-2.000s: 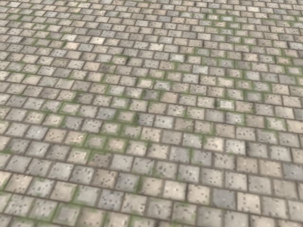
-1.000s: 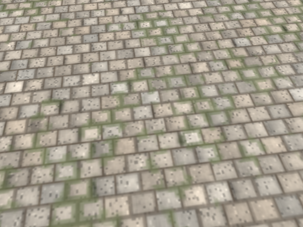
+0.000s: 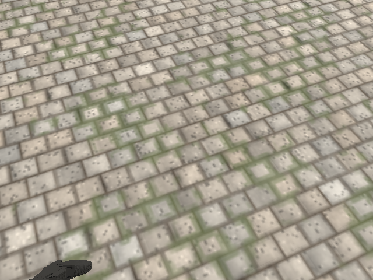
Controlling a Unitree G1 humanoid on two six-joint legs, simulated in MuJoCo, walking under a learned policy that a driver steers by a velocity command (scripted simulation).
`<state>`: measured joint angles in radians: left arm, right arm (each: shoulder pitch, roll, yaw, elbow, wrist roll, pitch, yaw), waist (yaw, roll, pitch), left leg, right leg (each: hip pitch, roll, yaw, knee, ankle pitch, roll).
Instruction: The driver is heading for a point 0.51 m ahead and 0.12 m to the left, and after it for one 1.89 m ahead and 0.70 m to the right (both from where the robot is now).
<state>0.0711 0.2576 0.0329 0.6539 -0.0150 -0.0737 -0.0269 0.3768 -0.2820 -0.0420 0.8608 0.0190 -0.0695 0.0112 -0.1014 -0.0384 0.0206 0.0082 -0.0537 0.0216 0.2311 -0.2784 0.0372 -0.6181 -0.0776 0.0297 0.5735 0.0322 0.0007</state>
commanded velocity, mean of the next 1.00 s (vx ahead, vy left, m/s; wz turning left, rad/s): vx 0.50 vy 0.00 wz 0.15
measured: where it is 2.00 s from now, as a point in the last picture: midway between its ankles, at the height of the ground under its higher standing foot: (163, 135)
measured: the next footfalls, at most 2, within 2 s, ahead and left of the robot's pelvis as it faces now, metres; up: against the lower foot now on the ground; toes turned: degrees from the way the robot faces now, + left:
right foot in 0.10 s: +0.24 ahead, -0.14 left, +0.00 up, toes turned +0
left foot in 0.64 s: +0.47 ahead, +0.16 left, +0.00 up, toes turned +20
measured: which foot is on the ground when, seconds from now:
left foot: down 0.00-0.10, up 0.12-0.62, down 0.64-1.00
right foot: up 0.00-0.08, down 0.10-0.64, up 0.66-1.00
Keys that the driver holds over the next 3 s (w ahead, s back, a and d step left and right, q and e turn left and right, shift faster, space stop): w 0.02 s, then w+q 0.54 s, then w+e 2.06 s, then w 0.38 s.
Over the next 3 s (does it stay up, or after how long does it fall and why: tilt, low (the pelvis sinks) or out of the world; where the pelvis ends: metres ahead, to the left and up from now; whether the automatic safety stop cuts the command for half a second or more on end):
stays up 1.53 -0.30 0.00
